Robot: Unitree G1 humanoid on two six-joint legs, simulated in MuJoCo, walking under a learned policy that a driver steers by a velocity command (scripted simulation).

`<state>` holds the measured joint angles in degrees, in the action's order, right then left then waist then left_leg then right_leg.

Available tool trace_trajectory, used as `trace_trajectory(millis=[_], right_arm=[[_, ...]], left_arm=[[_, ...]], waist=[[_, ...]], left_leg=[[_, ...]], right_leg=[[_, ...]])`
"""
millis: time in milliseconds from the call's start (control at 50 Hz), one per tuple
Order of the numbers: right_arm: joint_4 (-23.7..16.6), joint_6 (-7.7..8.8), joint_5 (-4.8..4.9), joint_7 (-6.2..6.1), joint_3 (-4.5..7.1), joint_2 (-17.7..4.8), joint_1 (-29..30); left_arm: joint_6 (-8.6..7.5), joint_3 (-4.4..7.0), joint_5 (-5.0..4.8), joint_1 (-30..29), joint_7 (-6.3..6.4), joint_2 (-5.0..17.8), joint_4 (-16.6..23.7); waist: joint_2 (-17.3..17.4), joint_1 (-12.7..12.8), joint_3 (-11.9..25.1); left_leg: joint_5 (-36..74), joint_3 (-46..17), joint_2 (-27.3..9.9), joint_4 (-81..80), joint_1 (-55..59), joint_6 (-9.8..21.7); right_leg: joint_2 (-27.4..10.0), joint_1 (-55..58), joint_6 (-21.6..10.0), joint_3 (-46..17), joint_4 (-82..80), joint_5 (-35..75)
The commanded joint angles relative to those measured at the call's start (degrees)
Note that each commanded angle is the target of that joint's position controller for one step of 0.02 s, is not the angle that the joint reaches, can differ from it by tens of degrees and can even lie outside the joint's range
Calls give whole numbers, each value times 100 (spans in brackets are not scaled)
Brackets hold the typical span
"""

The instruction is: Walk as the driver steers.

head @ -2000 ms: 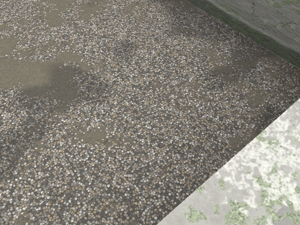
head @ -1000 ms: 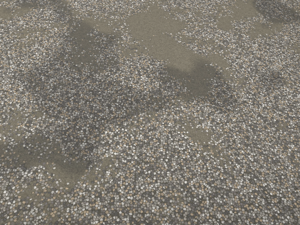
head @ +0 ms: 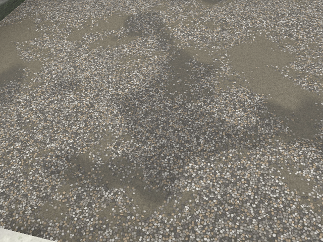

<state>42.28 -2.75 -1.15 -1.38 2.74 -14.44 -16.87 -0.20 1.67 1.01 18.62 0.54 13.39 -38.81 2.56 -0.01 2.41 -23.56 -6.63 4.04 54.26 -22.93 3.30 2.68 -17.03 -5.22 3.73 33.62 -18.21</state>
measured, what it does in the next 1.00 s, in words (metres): walks ahead: left foot, then right foot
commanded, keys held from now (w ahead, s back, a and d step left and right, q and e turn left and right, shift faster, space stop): w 1.00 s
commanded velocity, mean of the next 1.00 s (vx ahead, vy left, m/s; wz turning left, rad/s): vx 0.48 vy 0.00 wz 0.01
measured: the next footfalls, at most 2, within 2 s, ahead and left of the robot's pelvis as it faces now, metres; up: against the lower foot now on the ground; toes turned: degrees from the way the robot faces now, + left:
left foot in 0.36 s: +0.24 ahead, +0.11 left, +0.00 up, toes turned +0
right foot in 0.76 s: +0.19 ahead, -0.07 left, +0.00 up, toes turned +2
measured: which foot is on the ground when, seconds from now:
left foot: up 0.00-0.34, down 0.36-1.00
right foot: down 0.00-0.36, up 0.38-0.74, down 0.76-1.00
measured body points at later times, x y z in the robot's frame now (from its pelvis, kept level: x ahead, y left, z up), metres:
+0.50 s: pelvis +0.13 +0.04 -0.01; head +0.14 +0.05 +0.44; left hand +0.22 +0.30 -0.13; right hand +0.24 -0.21 -0.12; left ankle +0.20 +0.11 -0.73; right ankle +0.08 -0.09 -0.64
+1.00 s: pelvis +0.17 +0.01 +0.00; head +0.16 +0.01 +0.45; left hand +0.33 +0.23 -0.10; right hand +0.37 -0.21 -0.07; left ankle +0.20 +0.11 -0.73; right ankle +0.15 -0.07 -0.73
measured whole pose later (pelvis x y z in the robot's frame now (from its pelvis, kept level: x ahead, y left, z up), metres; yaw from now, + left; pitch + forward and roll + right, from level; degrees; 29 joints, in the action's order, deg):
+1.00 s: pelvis +0.17 +0.01 +0.00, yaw -1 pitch -2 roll +0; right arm 36.6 -1.5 -1.5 -0.2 -1.8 -12.8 -4.5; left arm 4.1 -2.7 1.0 10.2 -0.5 10.7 -36.0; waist 0.2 0.7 -0.5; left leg -14.7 1.4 1.7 32.5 -16.1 2.2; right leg 4.1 -12.2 -3.2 -1.6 32.4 -18.4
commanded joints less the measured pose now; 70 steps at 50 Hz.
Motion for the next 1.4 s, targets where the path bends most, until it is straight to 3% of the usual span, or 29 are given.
trace_trajectory(millis=[20,80,140,280,300,320,340,360,380,400,420,460,540,580,640,660,700,740,760,780,800,840,880,940,1060,1080,1360,1380,1400], right_arm=[[-532,151,-32,77,144,-548,393],[-412,17,-63,63,104,-395,294],[-454,-34,-60,60,20,-224,669],[-650,153,31,138,-92,-161,1242],[-614,158,56,151,-79,-192,1116],[-533,188,66,114,-66,-211,784],[-316,233,39,76,-25,-260,49],[-51,298,-66,35,72,-575,-1014],[-144,318,-43,7,141,-997,-1455],[-59,276,179,12,183,-1076,-1042],[-278,295,212,17,95,-752,-416],[-493,380,66,32,-103,-259,394],[-485,604,64,116,-114,-459,399],[-596,612,121,125,-165,-415,673],[-602,480,52,125,-168,-564,592],[-656,426,56,116,-174,-553,651],[-707,302,105,90,-161,-575,743],[-732,179,200,42,-183,-538,897],[-771,155,244,24,-227,-392,971],[-949,167,218,58,-321,-129,1051],[-1073,193,112,39,-284,-362,1434],[-1115,243,48,59,-281,-424,1580],[-1000,273,-24,98,-340,-231,1255],[-949,218,-77,107,-352,-204,1338],[-982,147,-6,114,-371,-258,1575],[-1072,140,12,139,-434,-69,1685],[-1115,-33,22,16,-377,-80,1452],[-1204,-27,-31,90,-365,-94,1691],[-1169,-5,-78,107,-368,-44,1531]], left_arm=[[-139,135,-15,260,31,568,239],[-276,108,-68,439,-4,568,91],[-285,94,-125,634,-3,561,-52],[-69,173,-120,1008,44,824,-278],[-30,178,-81,984,50,865,-278],[26,119,-96,752,67,698,-203],[66,127,-139,525,75,764,-155],[71,127,-234,340,59,769,-61],[45,51,-325,410,9,338,157],[156,156,-128,281,63,521,231],[184,177,-45,126,115,645,282],[254,120,-48,-107,131,460,317],[503,134,29,-22,100,433,214],[563,50,47,-606,126,296,405],[627,-81,144,-975,24,200,477],[625,-98,99,-1125,-7,236,520],[583,-174,66,-1284,-39,143,612],[534,-283,150,-1037,-66,-93,562],[499,-323,218,-823,-63,-105,575],[505,-175,39,-971,-72,395,573],[497,-75,-82,-897,-102,653,610],[427,-167,-9,-1198,-36,518,727],[355,-226,-42,-1557,-2,390,805],[301,-298,-3,-1440,-62,268,825],[329,-329,23,-1313,-155,232,916],[339,-363,57,-1347,-145,175,959],[313,-314,19,-1303,40,184,790],[377,-307,-6,-1531,41,261,903],[398,-273,8,-1511,46,296,876]], waist=[[-806,-54,-452],[-856,-148,-336],[-702,-70,-409],[-788,255,-435],[-843,211,-364],[-787,35,-216],[-639,-344,35],[-146,-795,503],[717,-777,1156],[949,-645,579],[582,-379,174],[327,49,-18],[226,302,215],[71,323,85],[509,98,201],[539,1,204],[406,-25,144],[182,134,62],[-120,210,145],[-1155,110,74],[-1490,400,-299],[-1048,220,-582],[-975,-79,-107],[-662,-86,254],[-91,-51,-3],[-56,-65,23],[-291,-68,160],[-262,-135,-75],[-321,-180,218]], left_leg=[[408,-100,-281,898,-2181,-101],[976,196,-312,725,-1748,-277],[1487,324,-445,-41,-1601,-330],[1376,1064,-302,-1460,-552,-44],[1004,1075,-225,-1458,-324,28],[1015,1037,-181,-1700,58,87],[1177,1020,-78,-2217,893,193],[1507,186,-645,-2460,2235,440],[1382,-1933,-2109,-2903,3370,910],[2402,-2707,-2549,-3267,2450,1450],[2436,-2128,-2440,-3256,1767,1343],[2409,-1179,-1944,-3443,652,976],[2907,-528,-1656,-3541,-3,951],[2944,-161,-1474,-3608,-117,737],[2214,-251,-1375,-3572,321,604],[1736,-340,-1372,-3618,421,609],[595,-582,-1417,-3671,390,540],[196,-646,-1338,-3508,-58,317],[343,-487,-1189,-3032,-408,181],[292,395,-464,-2471,-735,-80],[173,678,-287,-2191,-1081,-222],[460,505,-361,-2249,-934,-314],[933,651,-348,-2547,160,-323],[926,662,-354,-2395,989,-192],[1086,397,-509,-2356,1016,-27],[1299,349,-533,-2343,1135,-20],[2427,291,-552,-2043,950,122],[3203,489,-561,-1777,760,93],[3310,523,-544,-1760,823,73]], right_leg=[[-1680,1141,-499,-2528,-1841,-346],[-1373,752,-471,-1656,-1731,1821],[-1311,743,-419,-1245,-1642,2601],[-1364,809,-446,-955,-1093,3724],[-1363,863,-466,-1049,-1034,3777],[-1275,963,-443,-991,-690,4088],[-1098,849,-337,-827,-5,4271],[-717,85,-90,-501,1490,3586],[187,-1303,221,-138,3695,44],[693,-2186,367,-849,4379,-1273],[425,-2176,463,-1251,4534,-1105],[145,-1663,646,-1218,4079,-687],[249,-824,855,-939,3531,-229],[114,-516,871,-951,2382,36],[103,-216,756,-519,1388,-430],[73,-174,739,-474,1186,-470],[-10,131,600,-369,444,-209],[-5,960,356,-319,-385,3],[-313,1466,185,-780,-480,-47],[-765,1351,-28,-1724,-932,-564],[-1234,1032,-177,-2635,-1498,-737],[-1376,882,-336,-2669,-1464,697],[-1011,716,-190,-2116,-1139,1472],[-646,540,-21,-1612,-922,1231],[-355,298,105,-1153,-552,730],[-344,226,174,-1069,-497,829],[-257,780,225,-860,72,1729],[-405,683,226,-990,170,2806],[-447,857,204,-1019,271,3146]])
Keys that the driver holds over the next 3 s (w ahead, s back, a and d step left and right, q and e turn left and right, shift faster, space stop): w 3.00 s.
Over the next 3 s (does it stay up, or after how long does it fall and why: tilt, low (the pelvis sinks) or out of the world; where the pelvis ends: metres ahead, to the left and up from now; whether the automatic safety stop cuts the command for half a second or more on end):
stays up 0.21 0.04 -0.01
